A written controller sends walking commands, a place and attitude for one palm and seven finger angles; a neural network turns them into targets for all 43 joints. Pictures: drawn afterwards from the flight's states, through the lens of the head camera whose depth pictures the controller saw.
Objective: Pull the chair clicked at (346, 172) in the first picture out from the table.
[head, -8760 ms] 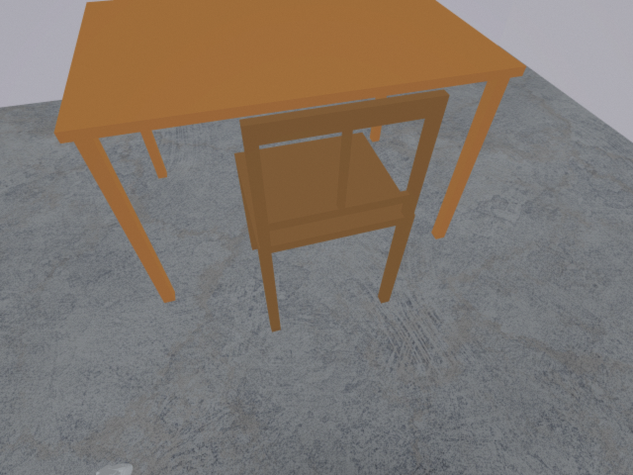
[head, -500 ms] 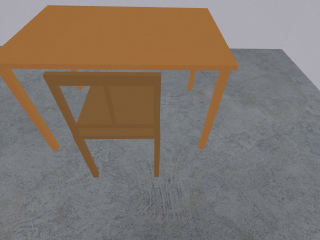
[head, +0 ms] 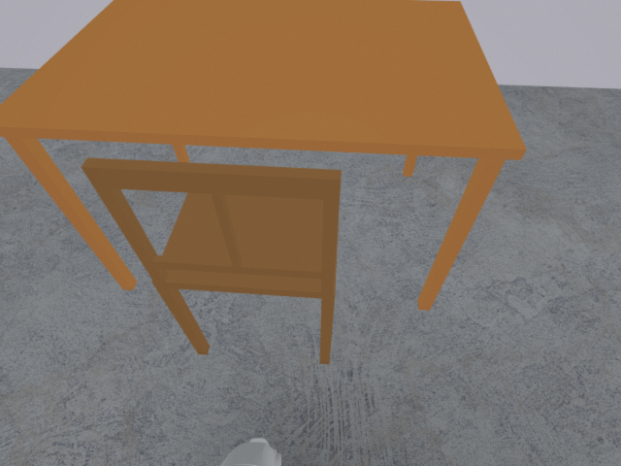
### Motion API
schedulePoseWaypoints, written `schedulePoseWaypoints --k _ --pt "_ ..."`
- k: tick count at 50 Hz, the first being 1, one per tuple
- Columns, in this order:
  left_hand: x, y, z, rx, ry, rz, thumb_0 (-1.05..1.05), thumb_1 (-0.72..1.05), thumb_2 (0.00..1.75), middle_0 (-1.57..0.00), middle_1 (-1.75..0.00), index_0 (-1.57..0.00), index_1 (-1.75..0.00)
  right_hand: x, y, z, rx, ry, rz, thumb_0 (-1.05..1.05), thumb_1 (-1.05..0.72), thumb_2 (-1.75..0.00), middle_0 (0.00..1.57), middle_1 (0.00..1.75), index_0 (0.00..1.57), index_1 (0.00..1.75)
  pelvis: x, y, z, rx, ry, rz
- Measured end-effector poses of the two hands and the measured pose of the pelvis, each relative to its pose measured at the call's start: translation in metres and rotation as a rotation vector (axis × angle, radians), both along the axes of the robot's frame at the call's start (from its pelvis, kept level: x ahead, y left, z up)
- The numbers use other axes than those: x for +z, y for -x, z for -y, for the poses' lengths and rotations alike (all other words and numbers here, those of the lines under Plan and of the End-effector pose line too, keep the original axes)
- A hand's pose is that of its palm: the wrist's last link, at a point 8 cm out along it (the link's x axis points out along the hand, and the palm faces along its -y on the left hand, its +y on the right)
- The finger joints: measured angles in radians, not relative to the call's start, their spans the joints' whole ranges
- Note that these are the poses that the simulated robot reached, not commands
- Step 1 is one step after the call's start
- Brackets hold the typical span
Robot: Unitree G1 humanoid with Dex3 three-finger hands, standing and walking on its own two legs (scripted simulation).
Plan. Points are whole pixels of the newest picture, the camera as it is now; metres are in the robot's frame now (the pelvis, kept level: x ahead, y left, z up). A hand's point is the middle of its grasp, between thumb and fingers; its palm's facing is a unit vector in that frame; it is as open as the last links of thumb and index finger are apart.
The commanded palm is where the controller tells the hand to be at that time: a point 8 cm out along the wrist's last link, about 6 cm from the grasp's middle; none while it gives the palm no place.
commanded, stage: come to a stop and stand still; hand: left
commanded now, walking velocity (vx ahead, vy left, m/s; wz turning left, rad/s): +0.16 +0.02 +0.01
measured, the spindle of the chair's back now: (228, 230) +0.54 +0.22 -0.11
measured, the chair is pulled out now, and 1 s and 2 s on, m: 0.00 0.00 0.00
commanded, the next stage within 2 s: look again from close up in 1.94 s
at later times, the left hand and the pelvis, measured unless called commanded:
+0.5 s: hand (174, 447) +0.17 +0.23 -0.18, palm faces +0.02 -0.97 -0.22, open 7.4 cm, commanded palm none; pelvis +0.09 +0.03 +0.01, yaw -2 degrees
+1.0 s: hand out of the picture +0.11 +0.17 -0.14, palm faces +0.03 -0.95 -0.31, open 7.3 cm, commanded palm none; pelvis +0.05 -0.02 +0.01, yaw -2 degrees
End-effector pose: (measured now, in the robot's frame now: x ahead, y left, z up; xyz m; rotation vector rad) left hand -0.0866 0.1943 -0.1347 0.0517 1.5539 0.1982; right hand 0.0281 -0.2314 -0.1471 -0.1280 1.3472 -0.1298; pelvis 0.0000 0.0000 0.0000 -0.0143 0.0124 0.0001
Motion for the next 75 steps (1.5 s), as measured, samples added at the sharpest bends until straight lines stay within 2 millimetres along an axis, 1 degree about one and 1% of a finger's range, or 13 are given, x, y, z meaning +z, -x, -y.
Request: schedulePoseWaypoints --k 4,6,13,20,28,36,42,48,53,58,62,68,75 --pt "-0.016 -0.011 -0.013 0.034 0.034 -0.072 0.0 0.91 0.9 -0.2 -0.3 -0.2 -0.3 -0.003 -0.077 -0.022 0.058 0.029 0.102 0.0 -0.93 -0.9 0.2 0.3 0.2 0.3 -0.014 -0.035 -0.022 -0.002 0.01 -0.004" --pt "-0.023 -0.026 -0.024 0.031 0.043 -0.094 0.0 0.91 0.9 -0.2 -0.3 -0.2 -0.3 -0.001 -0.105 -0.034 0.07 0.043 0.154 0.0 -0.92 -0.9 0.2 0.3 0.2 0.3 -0.018 -0.048 -0.031 -0.007 -0.002 0.0" --pt "-0.022 -0.127 -0.062 -0.036 0.003 0.04 0.0 0.91 0.9 -0.2 -0.3 -0.2 -0.3 0.022 -0.141 -0.059 0.023 0.073 0.193 -0.02 -0.94 -0.9 0.2 0.3 0.2 0.3 0.0 -0.08 -0.046 -0.025 0.003 0.014" --pt "-0.016 -0.214 -0.084 -0.091 -0.047 0.197 0.0 0.91 0.9 -0.2 -0.3 -0.2 -0.3 0.033 -0.135 -0.04 -0.014 0.125 0.134 -0.02 -0.94 -0.9 0.2 0.3 0.21 0.3 0.007 -0.092 -0.041 -0.03 0.025 0.012" --pt "-0.006 -0.255 -0.076 -0.15 -0.096 0.265 0.0 0.91 0.9 -0.2 -0.3 -0.19 -0.3 0.023 -0.09 -0.009 -0.076 0.119 0.027 -0.01 -0.92 -0.9 0.2 0.3 0.2 0.3 0.004 -0.09 -0.018 -0.036 0.019 0.013" --pt "0.003 -0.252 -0.028 -0.214 -0.145 0.301 0.0 0.91 0.9 -0.2 -0.3 -0.2 -0.3 -0.019 -0.044 0.023 -0.131 0.014 -0.062 0.0 -0.91 -0.9 0.2 0.3 0.2 0.3 -0.011 -0.081 0.018 -0.055 -0.026 0.014" --pt "0.021 -0.225 -0.004 -0.195 -0.148 0.28 0.0 0.92 0.9 -0.2 -0.3 -0.2 -0.3 -0.019 -0.032 0.032 -0.135 -0.03 -0.077 0.0 -0.91 -0.9 0.2 0.3 0.2 0.3 0.001 -0.072 0.028 -0.054 -0.055 0.016" --pt "0.029 -0.198 -0.014 -0.146 -0.172 0.283 0.0 0.92 0.9 -0.2 -0.3 -0.2 -0.3 -0.012 -0.034 0.037 -0.087 -0.029 -0.055 0.0 -0.91 -0.9 0.2 0.3 0.2 0.3 0.007 -0.058 0.028 -0.043 -0.074 0.011" --pt "0.024 -0.164 -0.031 -0.107 -0.163 0.249 0.0 0.91 0.9 -0.2 -0.3 -0.2 -0.3 -0.003 -0.047 0.033 -0.042 0.006 -0.005 0.0 -0.91 -0.9 0.2 0.3 0.2 0.3 0.007 -0.048 0.015 -0.039 -0.07 0.011" --pt "0.004 -0.128 -0.057 -0.073 -0.117 0.177 0.0 0.91 0.9 -0.2 -0.3 -0.2 -0.3 0.009 -0.064 0.013 -0.01 0.058 0.076 0.0 -0.91 -0.9 0.2 0.3 0.2 0.3 0.001 -0.041 -0.01 -0.046 -0.039 0.01" --pt "-0.016 -0.112 -0.077 -0.069 -0.071 0.111 0.0 0.91 0.9 -0.2 -0.3 -0.2 -0.3 0.015 -0.058 -0.013 -0.015 0.091 0.11 0.0 -0.91 -0.9 0.2 0.3 0.2 0.3 -0.004 -0.042 -0.03 -0.049 -0.012 0.012" --pt "-0.014 -0.127 -0.084 -0.084 -0.024 0.109 0.01 0.91 0.9 -0.2 -0.3 -0.2 -0.3 0.024 -0.025 -0.05 -0.041 0.072 0.014 0.0 -0.92 -0.9 0.2 0.3 0.2 0.3 0.007 -0.056 -0.04 -0.033 0.007 0.005" --pt "-0.013 -0.17 -0.072 -0.123 -0.02 0.141 0.0 0.91 0.9 -0.2 -0.3 -0.2 -0.3 0.011 0.011 -0.074 -0.097 0.011 -0.132 0.0 -0.91 -0.9 0.2 0.3 0.2 0.3 0.004 -0.07 -0.041 -0.038 -0.014 0.007"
